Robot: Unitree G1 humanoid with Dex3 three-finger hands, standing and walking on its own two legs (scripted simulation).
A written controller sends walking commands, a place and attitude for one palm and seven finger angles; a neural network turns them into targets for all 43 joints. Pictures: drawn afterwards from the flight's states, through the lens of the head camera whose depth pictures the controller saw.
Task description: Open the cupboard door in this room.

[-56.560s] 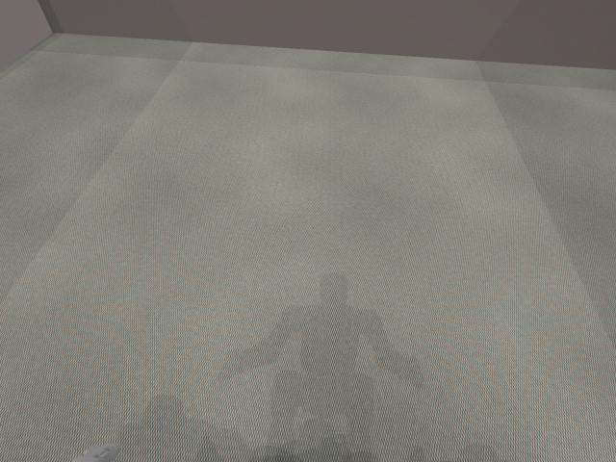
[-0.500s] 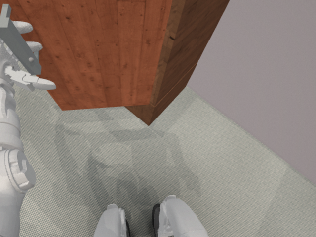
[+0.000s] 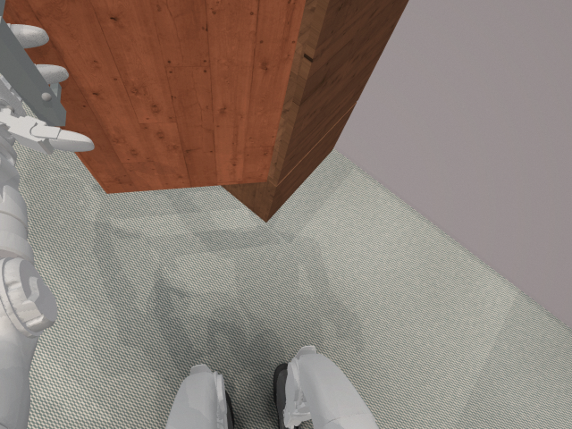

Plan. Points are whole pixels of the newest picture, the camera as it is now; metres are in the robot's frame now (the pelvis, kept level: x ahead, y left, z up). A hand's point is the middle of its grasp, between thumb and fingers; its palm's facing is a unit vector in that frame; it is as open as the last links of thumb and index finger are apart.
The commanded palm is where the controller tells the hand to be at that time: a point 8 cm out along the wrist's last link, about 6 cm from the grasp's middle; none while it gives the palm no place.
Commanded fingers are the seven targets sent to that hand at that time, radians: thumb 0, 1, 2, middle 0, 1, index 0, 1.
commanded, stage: close the thumb around the handle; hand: left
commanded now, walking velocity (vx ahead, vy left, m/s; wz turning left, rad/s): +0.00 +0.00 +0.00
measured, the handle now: (28, 65) +0.57 +0.27 +0.06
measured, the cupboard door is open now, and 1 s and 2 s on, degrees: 48 50 94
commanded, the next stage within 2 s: pull the door open along its arc in 0.68 s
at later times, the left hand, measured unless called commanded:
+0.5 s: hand (48, 95) +0.53 +0.24 +0.05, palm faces +0.05 -1.00 -0.01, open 7.1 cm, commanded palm +0.51 +0.28 +0.06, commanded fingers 0.00 0.90 0.90 -0.40 -1.35 -0.40 -1.35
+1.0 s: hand (50, 102) +0.52 +0.24 +0.05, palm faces +0.06 -1.00 -0.01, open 5.6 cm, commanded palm +0.47 +0.28 +0.06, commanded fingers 0.00 0.90 0.90 -0.40 -1.35 -0.40 -1.35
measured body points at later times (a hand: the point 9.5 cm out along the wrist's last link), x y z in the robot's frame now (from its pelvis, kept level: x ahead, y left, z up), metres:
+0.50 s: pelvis +0.00 +0.01 +0.00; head +0.18 +0.04 +0.42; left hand +0.52 +0.30 +0.06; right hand -0.01 -0.26 -0.10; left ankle -0.01 +0.08 -0.65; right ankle +0.03 -0.11 -0.65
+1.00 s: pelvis +0.01 +0.00 +0.01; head +0.18 +0.04 +0.43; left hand +0.51 +0.29 +0.06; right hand +0.00 -0.26 -0.09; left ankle -0.01 +0.08 -0.65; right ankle +0.03 -0.11 -0.65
